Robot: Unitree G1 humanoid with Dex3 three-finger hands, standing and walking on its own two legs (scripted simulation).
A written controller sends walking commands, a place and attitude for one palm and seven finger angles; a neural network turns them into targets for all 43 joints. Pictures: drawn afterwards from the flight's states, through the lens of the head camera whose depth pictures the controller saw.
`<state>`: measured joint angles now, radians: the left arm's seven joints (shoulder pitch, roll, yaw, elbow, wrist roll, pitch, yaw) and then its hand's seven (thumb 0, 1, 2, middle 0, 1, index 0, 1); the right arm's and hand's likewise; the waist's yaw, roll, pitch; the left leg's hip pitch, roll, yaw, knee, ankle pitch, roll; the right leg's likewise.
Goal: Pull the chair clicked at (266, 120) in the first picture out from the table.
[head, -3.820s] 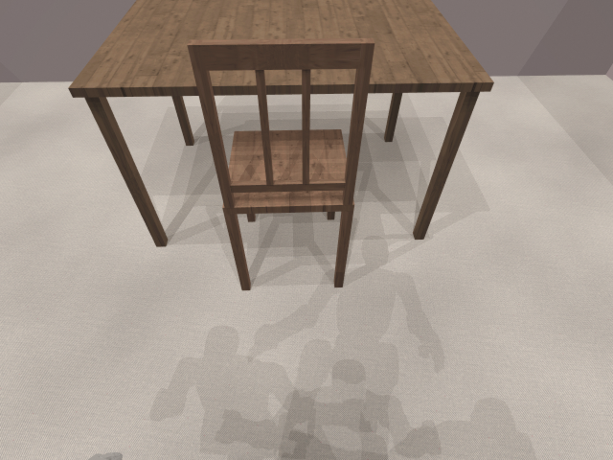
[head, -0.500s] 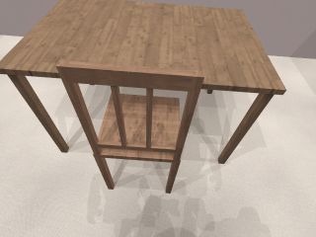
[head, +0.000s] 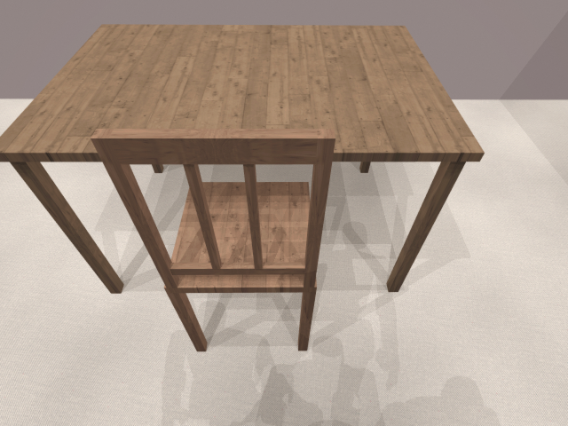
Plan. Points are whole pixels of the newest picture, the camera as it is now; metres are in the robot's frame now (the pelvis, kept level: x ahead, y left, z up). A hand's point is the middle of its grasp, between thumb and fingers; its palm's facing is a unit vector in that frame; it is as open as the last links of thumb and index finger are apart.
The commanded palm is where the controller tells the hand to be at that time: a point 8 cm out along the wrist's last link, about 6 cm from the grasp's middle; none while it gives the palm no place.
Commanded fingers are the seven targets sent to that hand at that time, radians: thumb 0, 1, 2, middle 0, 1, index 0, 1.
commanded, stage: come to a stop and stand still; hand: left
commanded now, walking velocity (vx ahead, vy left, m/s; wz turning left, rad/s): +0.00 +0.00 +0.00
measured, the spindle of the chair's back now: (205, 221) +0.50 +0.18 -0.07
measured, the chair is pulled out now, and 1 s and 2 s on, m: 0.00 0.00 0.00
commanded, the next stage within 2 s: look again from close up in 1.08 s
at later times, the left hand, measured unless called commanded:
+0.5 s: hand out of the picture -0.02 +0.12 -0.18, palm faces +0.06 -0.99 -0.16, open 7.4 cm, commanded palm none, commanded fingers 0.00 0.90 0.90 -0.20 -0.30 -0.20 -0.30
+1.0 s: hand out of the picture +0.01 +0.14 -0.18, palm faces +0.05 -0.98 -0.19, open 7.4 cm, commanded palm none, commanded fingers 0.00 0.90 0.90 -0.20 -0.30 -0.20 -0.30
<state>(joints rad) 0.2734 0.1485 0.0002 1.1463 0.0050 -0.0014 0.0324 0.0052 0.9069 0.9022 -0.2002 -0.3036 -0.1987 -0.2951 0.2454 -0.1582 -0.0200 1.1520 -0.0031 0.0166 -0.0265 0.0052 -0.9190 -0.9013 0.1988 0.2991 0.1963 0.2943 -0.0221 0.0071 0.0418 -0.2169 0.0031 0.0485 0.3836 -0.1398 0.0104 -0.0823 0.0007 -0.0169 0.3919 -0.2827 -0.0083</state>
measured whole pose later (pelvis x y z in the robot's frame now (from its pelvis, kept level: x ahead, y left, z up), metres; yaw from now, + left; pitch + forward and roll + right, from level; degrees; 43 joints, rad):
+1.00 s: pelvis +0.03 -0.03 +0.00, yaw +0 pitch -1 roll +1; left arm 0.31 0.14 0.01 1.15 0.01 -0.01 0.05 0.00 0.91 0.90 -0.20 -0.30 -0.20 -0.30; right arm 0.22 -0.15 0.00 1.15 -0.01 0.01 -0.05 0.01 -0.93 -0.90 0.20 0.30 0.20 0.29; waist 0.00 -0.01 0.04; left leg -0.18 0.03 0.03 0.41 -0.20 -0.03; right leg -0.03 0.03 -0.03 0.38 -0.33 -0.05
